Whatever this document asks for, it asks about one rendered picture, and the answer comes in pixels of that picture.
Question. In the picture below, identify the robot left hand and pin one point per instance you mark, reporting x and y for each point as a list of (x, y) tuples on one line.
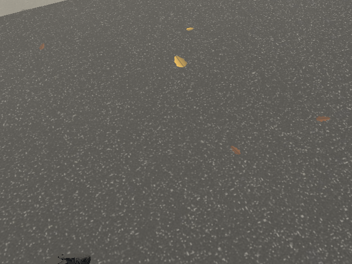
[(69, 259)]

